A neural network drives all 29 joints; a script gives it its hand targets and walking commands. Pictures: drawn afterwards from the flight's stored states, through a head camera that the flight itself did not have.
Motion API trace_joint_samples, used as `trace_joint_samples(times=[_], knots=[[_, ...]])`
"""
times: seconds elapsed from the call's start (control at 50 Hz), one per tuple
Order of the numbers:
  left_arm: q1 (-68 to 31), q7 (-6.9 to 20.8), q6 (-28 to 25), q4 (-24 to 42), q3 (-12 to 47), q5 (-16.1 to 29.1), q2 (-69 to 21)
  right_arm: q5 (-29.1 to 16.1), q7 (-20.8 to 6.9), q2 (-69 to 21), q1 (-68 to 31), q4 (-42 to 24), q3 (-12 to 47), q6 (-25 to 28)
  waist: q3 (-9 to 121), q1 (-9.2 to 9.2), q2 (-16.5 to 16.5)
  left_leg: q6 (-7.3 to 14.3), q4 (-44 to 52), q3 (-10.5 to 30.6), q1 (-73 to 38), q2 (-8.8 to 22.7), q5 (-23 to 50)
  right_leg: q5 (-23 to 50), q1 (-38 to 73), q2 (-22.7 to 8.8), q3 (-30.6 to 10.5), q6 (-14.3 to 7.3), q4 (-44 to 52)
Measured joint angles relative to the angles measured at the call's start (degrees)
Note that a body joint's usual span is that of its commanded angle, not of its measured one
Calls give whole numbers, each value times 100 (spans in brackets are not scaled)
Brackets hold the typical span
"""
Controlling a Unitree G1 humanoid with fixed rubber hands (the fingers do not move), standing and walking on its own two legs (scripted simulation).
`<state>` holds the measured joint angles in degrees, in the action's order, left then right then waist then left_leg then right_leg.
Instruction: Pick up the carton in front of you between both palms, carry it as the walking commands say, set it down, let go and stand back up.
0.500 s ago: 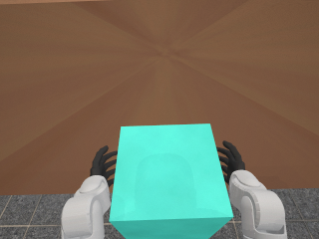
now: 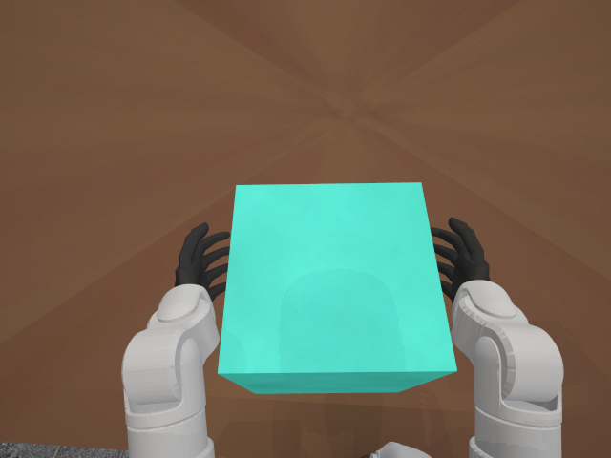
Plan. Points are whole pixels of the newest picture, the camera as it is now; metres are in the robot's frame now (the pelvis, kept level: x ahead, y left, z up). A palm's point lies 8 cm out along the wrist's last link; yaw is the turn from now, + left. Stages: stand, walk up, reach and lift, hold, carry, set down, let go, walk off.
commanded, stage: carry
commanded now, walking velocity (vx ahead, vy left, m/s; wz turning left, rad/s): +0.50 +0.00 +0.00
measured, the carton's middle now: (327, 302) +0.29 +0.00 +0.05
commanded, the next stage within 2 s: none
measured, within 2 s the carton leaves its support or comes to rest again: neither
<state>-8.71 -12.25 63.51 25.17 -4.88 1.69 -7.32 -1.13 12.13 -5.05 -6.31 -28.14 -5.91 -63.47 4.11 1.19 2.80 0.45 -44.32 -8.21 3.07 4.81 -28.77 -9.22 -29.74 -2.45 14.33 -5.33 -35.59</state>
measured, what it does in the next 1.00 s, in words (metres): climbs: left foot, then right foot 0.04 m higher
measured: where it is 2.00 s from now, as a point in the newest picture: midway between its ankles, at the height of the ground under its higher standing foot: (291, 194)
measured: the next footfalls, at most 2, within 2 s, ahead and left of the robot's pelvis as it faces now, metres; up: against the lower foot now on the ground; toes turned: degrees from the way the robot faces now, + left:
left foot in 0.38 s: +0.43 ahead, +0.11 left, +0.02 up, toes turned +6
right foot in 0.78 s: +0.70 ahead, -0.10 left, +0.06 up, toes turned -6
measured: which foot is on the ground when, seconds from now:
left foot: up 0.00-0.36, down 0.38-0.78, up 0.80-1.00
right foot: down 0.00-0.42, up 0.44-0.76, down 0.78-1.00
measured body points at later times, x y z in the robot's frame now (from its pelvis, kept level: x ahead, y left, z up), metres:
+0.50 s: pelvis +0.32 +0.03 +0.02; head +0.39 +0.03 +0.47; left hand +0.71 +0.17 +0.13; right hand +0.69 -0.15 +0.14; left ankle +0.39 +0.10 -0.69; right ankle +0.17 -0.08 -0.59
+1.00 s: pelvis +0.64 -0.02 +0.08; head +0.70 -0.02 +0.52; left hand +0.98 +0.18 +0.20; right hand +1.03 -0.13 +0.19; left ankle +0.62 +0.10 -0.54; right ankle +0.65 -0.09 -0.66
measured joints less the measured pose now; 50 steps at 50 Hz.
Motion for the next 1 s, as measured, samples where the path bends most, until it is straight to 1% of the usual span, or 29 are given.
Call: trace_joint_samples(times=[0.04,0.06,0.08,0.12,0.22,0.28,0.32,0.38,0.4,0.42,0.44,0.48,0.5,0.52,0.54,0.58,0.64,0.68,0.74,0.76,0.78,0.8,0.82,0.84,0.86,0.88,0.9,0.94,1.0], knots=[[-431,-53,-29,-298,-122,73,-45,-139,43,174,-459,256,-159,-49,-190,128,-40,130,-2057,446,1082,-150,159,-282,145,19,-15,-105,-44],[-586,-58,-27,-352,-194,131,-54,-185,50,189,-699,385,-254,-61,-286,163,-62,198,-2677,563,1559,-207,296,-323,274,30,-30,-97,53],[-722,-93,-32,-384,-263,133,-52,-196,58,150,-934,518,-360,-52,-369,184,-72,250,-3010,633,1981,-219,483,-344,421,49,-42,-73,179],[-988,-95,-48,-482,-420,100,-5,-180,84,-9,-1359,807,-568,5,-460,200,-81,316,-3081,686,2685,-148,826,-389,724,96,-69,-14,459],[-1626,-11,-93,-996,-772,43,61,40,128,-169,-2029,1371,-857,103,-437,186,-153,310,-2087,585,3736,42,1388,-656,1456,107,-163,34,990],[-2022,-11,-113,-1318,-913,-8,75,104,145,-118,-2400,1645,-1003,94,-412,163,-178,319,-1107,453,3882,59,1775,-919,1862,81,-239,101,1141],[-2279,-39,-141,-1535,-973,-67,87,121,155,-54,-2626,1819,-1090,99,-390,134,-192,352,-421,313,3805,9,1940,-1163,2116,58,-276,168,1150],[-2545,-92,-147,-1747,-1065,-164,100,127,145,8,-2878,2067,-1168,124,-333,41,-274,444,542,10,3393,-218,1866,-1686,2420,-55,-306,298,855],[-2588,-106,-134,-1765,-1111,-187,146,147,134,-29,-2956,2176,-1168,169,-329,-27,-377,381,685,-58,3148,-320,1325,-1898,2355,-192,-340,321,408],[-2630,-112,-144,-1791,-1161,-198,218,172,127,-83,-3039,2271,-1157,224,-374,-143,-487,307,563,-116,3098,-404,990,-1826,2097,-335,-483,336,-347],[-2645,-110,-165,-1814,-1208,-199,289,187,121,-138,-3109,2338,-1137,252,-447,-262,-485,290,421,-113,3090,-423,857,-1831,1700,-277,-778,366,-1344],[-2591,-92,-186,-1818,-1311,-166,336,138,81,-257,-3062,2322,-1102,248,-610,-450,-423,303,467,-48,2910,-452,858,-1857,881,-21,-1187,300,-3153],[-2548,-82,-170,-1770,-1388,-114,292,83,41,-314,-2967,2241,-1099,237,-682,-504,-407,298,593,-28,2764,-466,824,-1805,502,77,-1288,262,-3719],[-2506,-71,-161,-1688,-1466,-89,212,37,18,-360,-2856,2119,-1095,234,-753,-539,-394,289,754,-12,2600,-474,785,-1717,152,138,-1336,237,-4032],[-2463,-66,-173,-1585,-1514,-99,116,16,21,-389,-2736,1967,-1085,245,-819,-556,-379,282,917,0,2436,-476,753,-1629,-169,162,-1343,222,-4144],[-2338,-66,-236,-1345,-1502,-145,-43,-22,1,-418,-2506,1642,-1054,288,-926,-586,-332,268,1186,36,2119,-464,679,-1554,-712,157,-1302,218,-4007],[-2118,-74,-317,-994,-1387,-215,-136,-86,-7,-456,-2253,1265,-979,345,-994,-641,-285,218,1447,114,1635,-442,472,-1504,-1292,100,-1227,242,-3428],[-2023,-71,-322,-814,-1318,-217,-146,-129,-1,-451,-2167,1097,-927,347,-973,-639,-279,156,1604,157,1276,-429,296,-1380,-1463,52,-1168,252,-2728],[-2020,-49,-295,-764,-1200,-188,-82,-160,-7,-347,-2182,1032,-867,298,-819,-526,-216,19,1774,215,734,-365,-22,-984,-1247,64,-930,234,-1242],[-2075,-39,-280,-834,-1153,-198,-46,-152,-16,-286,-2216,1064,-861,270,-758,-441,-156,-13,1675,222,597,-298,-185,-839,-1035,127,-780,209,-785],[-2171,-31,-264,-964,-1107,-231,-10,-131,-23,-222,-2248,1116,-867,240,-695,-338,-128,-19,1341,201,552,-226,-363,-671,-756,193,-648,150,-391],[-2281,-29,-283,-1140,-1070,-276,2,-101,-25,-123,-2302,1206,-874,223,-681,-197,-38,-4,687,242,678,-90,-450,-625,-630,261,-560,100,-474],[-2373,-34,-282,-1302,-1031,-309,10,-55,-21,-37,-2352,1332,-891,218,-679,-56,-17,5,-265,464,977,-114,-327,-812,-549,288,-519,70,-652],[-2417,-38,-248,-1434,-977,-303,-2,-8,-6,15,-2392,1475,-904,205,-666,67,-38,60,-1324,697,1371,-236,-203,-1008,-430,303,-509,50,-695],[-2410,-21,-192,-1517,-956,-274,-21,61,2,26,-2420,1609,-969,185,-644,174,-71,126,-2258,830,1770,-346,-80,-1137,-267,321,-509,41,-604],[-2371,12,-129,-1558,-950,-212,-48,111,17,-1,-2434,1709,-1062,156,-621,254,-113,185,-2936,883,2139,-425,60,-1201,-78,322,-512,58,-440],[-2317,-5,-96,-1567,-954,-200,-72,129,27,-62,-2437,1740,-1150,110,-605,310,-159,227,-3341,881,2470,-471,217,-1208,120,303,-511,114,-243],[-2205,-17,-75,-1480,-997,-162,-102,180,10,-230,-2455,1692,-1281,49,-599,360,-215,268,-3552,802,3032,-468,466,-1238,519,254,-489,118,150],[-2175,-13,-110,-1404,-1072,-109,-112,292,-7,-345,-2503,1648,-1328,79,-574,388,-231,284,-3153,648,3655,-380,721,-1339,1088,163,-439,149,618]])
